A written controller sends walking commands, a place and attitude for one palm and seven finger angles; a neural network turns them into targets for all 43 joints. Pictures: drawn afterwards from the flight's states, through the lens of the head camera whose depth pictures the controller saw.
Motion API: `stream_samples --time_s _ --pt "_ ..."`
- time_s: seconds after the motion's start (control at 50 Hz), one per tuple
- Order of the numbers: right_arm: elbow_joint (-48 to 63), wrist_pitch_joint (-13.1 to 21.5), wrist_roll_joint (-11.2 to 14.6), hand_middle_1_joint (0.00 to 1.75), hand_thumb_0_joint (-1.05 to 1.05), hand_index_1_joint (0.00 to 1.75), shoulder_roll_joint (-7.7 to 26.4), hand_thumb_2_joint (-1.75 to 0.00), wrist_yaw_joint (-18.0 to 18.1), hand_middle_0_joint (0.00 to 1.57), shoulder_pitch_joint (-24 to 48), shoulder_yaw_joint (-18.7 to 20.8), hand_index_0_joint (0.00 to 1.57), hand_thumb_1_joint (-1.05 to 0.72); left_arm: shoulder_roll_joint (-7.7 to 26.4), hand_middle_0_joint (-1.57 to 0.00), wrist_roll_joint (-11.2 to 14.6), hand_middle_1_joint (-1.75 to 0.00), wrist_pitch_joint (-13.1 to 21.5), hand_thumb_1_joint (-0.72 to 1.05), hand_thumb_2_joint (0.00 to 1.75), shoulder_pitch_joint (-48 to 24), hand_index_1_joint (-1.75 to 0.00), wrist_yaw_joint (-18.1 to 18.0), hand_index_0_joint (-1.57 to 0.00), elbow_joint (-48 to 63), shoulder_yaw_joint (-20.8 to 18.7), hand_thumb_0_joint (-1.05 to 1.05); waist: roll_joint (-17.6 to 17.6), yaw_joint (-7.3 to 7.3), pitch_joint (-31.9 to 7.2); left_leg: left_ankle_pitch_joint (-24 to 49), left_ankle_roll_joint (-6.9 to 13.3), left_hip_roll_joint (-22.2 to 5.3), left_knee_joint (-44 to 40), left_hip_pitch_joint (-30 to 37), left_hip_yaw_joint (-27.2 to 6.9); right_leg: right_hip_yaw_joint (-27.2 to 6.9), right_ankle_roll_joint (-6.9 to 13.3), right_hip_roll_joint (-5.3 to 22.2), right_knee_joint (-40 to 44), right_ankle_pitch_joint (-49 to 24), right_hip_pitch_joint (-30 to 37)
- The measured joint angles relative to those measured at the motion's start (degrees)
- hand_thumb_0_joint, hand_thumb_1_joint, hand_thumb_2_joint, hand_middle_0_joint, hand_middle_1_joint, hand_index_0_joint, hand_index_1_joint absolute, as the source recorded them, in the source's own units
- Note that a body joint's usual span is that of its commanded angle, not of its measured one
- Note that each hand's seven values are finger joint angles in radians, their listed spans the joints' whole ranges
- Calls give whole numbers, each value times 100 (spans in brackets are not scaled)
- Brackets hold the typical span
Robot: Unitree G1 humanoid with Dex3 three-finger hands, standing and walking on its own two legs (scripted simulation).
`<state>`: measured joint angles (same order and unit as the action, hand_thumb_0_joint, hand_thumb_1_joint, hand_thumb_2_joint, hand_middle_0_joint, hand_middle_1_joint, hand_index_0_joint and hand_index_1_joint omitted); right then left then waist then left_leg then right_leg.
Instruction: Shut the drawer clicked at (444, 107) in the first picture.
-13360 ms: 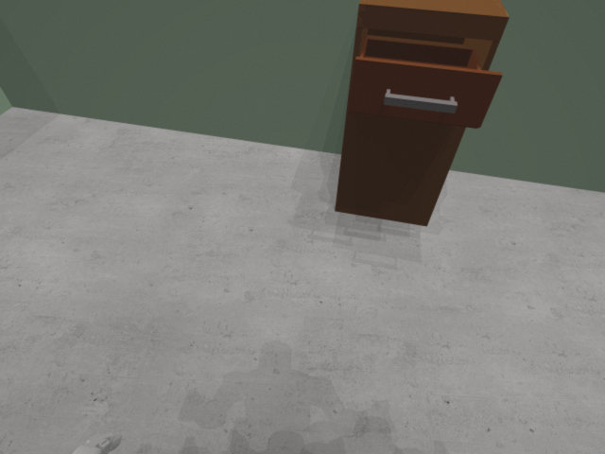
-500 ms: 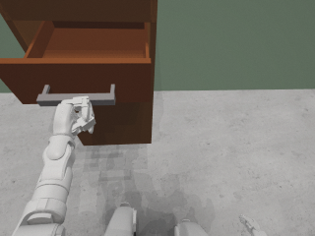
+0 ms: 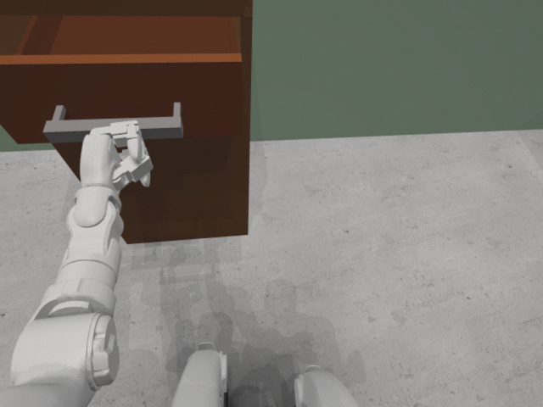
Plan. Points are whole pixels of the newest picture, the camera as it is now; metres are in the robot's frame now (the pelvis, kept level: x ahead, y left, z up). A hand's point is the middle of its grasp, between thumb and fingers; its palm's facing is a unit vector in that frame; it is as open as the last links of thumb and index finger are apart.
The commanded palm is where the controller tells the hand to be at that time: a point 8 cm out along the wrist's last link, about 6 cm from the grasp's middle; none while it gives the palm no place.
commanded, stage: push the drawer shut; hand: left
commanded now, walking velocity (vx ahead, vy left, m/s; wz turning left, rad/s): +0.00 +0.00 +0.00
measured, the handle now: (118, 119) +0.53 +0.24 +0.07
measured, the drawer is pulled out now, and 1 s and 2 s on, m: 0.11 0.00 0.00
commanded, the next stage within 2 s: pull the fist back off the drawer in 1.20 s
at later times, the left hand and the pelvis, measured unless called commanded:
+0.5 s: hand (149, 131) +0.51 +0.19 +0.06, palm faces +0.10 -0.99 -0.03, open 3.0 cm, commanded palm +0.51 +0.22 +0.07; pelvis +0.01 -0.01 -0.01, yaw -1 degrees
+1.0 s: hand (152, 104) +0.57 +0.19 +0.07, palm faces +0.10 -0.99 -0.03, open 3.4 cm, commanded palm +0.56 +0.21 +0.07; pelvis +0.01 +0.00 -0.02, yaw -2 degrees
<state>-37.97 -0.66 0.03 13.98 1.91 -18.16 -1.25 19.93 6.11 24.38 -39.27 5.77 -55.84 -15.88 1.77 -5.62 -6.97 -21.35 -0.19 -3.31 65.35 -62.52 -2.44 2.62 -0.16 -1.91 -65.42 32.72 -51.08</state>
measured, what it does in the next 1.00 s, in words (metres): stands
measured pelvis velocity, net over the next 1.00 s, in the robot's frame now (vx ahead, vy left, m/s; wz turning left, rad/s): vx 0.01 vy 0.00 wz -0.04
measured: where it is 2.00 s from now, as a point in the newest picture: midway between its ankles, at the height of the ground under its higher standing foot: outside the picture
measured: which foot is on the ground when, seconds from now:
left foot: down 0.00-1.00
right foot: down 0.00-1.00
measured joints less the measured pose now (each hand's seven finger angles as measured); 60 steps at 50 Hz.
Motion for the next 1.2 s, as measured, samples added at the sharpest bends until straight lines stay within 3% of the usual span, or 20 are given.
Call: stream_samples --time_s 0.34,0.62,1.02,1.2 --pt "-21 -189 -67 30 0 30 25 -90 -72 21 -137 -8 20 -90 399 -140 -163 -160 20 82 96 -717 -160 82 -140 -732 -355 -1 19 -173 -32 -85 -38 -70 140 -284 -48 26 39 -80 -94 56 -268" --pt "-40 -189 -129 30 0 30 74 -90 -84 21 -236 -56 20 -90 923 -140 -337 -160 -195 81 96 -1454 -160 157 -140 -1239 -588 0 51 -394 -38 -134 -62 -125 338 -696 -132 86 66 -152 -239 89 -644" --pt "-30 -247 -249 30 0 30 48 -90 -191 21 -460 -122 20 -90 1414 -140 -649 -160 -469 83 95 -2163 -160 94 -140 -1596 -850 6 130 -648 -13 -193 -22 -187 473 -1036 -150 79 27 -220 -253 68 -940" --pt "-26 -223 -241 30 0 30 62 -90 -162 21 -493 -234 21 -90 1713 -140 -795 -160 -490 72 96 -2515 -160 251 -140 -1992 -841 3 127 -729 -4 -176 2 -175 591 -1227 -219 140 3 -227 -335 57 -1087"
